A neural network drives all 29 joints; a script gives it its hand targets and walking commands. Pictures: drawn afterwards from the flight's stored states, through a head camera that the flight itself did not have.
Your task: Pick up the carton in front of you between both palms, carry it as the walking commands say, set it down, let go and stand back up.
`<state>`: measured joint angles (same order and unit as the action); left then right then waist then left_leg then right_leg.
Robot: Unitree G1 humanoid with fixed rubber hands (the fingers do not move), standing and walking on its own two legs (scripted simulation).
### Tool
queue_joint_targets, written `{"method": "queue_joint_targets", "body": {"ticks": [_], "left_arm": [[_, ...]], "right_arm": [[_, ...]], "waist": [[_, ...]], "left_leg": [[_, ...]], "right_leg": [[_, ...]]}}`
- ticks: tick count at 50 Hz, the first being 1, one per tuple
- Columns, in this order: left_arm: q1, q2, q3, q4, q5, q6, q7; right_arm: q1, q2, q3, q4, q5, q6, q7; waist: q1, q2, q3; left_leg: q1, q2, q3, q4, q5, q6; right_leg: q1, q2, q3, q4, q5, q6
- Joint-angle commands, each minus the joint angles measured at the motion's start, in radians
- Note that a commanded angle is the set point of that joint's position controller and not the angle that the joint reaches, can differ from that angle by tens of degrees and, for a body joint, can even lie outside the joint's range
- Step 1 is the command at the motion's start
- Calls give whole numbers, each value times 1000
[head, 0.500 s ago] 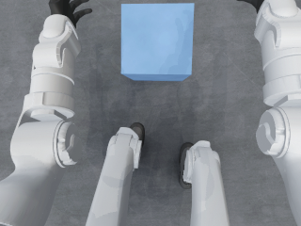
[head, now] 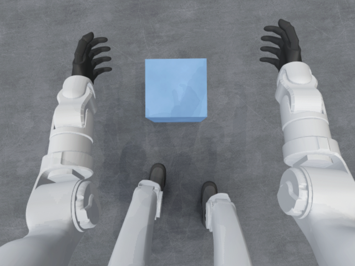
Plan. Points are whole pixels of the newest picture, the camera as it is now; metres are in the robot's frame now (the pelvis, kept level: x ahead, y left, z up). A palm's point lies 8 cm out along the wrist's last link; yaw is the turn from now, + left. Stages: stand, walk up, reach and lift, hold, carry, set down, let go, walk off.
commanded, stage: let go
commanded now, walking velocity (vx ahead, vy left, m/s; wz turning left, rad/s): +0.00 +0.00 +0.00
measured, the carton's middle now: (176, 95) +0.53 +0.08 -0.53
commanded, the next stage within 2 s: stand in 1.26 s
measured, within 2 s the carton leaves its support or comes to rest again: neither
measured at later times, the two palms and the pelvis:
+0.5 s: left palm (25, 174) +0.28 +0.26 +0.00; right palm (337, 161) +0.36 -0.19 +0.00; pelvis +0.05 +0.01 +0.09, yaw +2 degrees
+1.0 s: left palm (20, 220) +0.24 +0.23 +0.05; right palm out of the picture +0.25 -0.24 +0.05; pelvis +0.08 -0.01 +0.12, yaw +3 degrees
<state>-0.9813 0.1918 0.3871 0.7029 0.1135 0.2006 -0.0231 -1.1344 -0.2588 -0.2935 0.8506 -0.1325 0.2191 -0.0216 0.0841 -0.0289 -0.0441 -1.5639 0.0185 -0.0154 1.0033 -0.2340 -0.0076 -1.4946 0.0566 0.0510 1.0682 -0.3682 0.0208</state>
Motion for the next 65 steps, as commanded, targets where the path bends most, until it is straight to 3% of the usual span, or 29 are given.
{"method": "queue_joint_targets", "body": {"ticks": [1, 7, 16, 24, 29, 38, 49, 54, 55, 57, 63, 64, 65], "left_arm": [[6, 143, -23, -173, 31, -30, -41], [247, 124, -100, -224, -7, -69, -76], [625, 80, -195, -240, -75, -140, -82], [924, 86, -275, -322, -111, -195, -52], [1083, 89, -310, -368, -127, -209, -42], [1172, 120, -324, -383, -125, -174, -49], [1191, 124, -303, -372, -90, -90, -46], [1185, 123, -305, -378, -90, -78, -44], [1162, 155, -299, -434, -71, -29, -20], [1180, 144, -316, -420, -82, -14, -4], [1183, 130, -335, -431, -94, 2, 10], [1151, 253, -296, -291, -81, -66, 42], [1163, 250, -296, -284, -72, -100, 48]], "right_arm": [[-18, -26, -4, -224, -10, -24, -39], [232, 11, 37, -362, 15, -74, -42], [620, 19, 73, -320, 35, -154, 0], [920, -5, 124, -350, 81, -220, 28], [1072, -8, 156, -389, 100, -242, 40], [1271, -17, 205, -461, 115, -208, 60], [1291, -24, 236, -521, 131, -126, 91], [1303, -28, 227, -521, 120, -109, 89], [1372, -26, 227, -451, 131, -135, 69], [1349, -34, 237, -476, 134, -145, 54], [1330, -36, 235, -484, 131, -142, 48], [1311, -161, 206, -339, 78, -161, 18], [1330, -173, 198, -334, 77, -172, 8]], "waist": [[37, -27, -1094], [25, 5, -889], [-10, 25, -655], [-21, 61, -446], [-32, 45, -294], [-76, -27, -35], [-66, 22, 91], [-75, 11, 84], [-80, 26, 32], [-82, -4, 29], [-74, 4, 43], [-66, -94, 87], [-83, -86, 73]], "left_leg": [[909, -71, 74, -26, 506, 3], [1107, -48, 25, -132, 491, 11], [1285, -30, -23, -262, 445, -2], [1396, -35, -25, -381, 394, -17], [1434, -45, -9, -468, 336, -21], [1557, -76, 16, -575, 235, -16], [1624, -87, 22, -582, 214, -13], [1636, -83, 18, -584, 250, -9], [1614, -111, 24, -547, 247, -20], [1583, -108, 20, -538, 255, -14], [1553, -99, 19, -545, 253, -16], [1396, 17, -19, -518, 175, -10], [1389, 17, -32, -522, 103, -5]], "right_leg": [[521, 48, -61, -150, 452, 33], [498, 36, -67, -279, 314, 27], [581, 18, -59, -400, 213, 11], [816, 5, -47, -511, 198, -5], [1015, -5, -41, -594, 231, -9], [1172, -33, -31, -726, 240, -4], [1223, -40, -28, -746, 248, -2], [1261, -26, -28, -731, 313, 6], [1305, -28, -20, -693, 418, 8], [1299, -27, -21, -673, 460, 15], [1288, -21, -37, -673, 406, 4], [1218, -86, -8, -670, 197, 20], [1230, -93, 25, -684, 105, 10]]}}
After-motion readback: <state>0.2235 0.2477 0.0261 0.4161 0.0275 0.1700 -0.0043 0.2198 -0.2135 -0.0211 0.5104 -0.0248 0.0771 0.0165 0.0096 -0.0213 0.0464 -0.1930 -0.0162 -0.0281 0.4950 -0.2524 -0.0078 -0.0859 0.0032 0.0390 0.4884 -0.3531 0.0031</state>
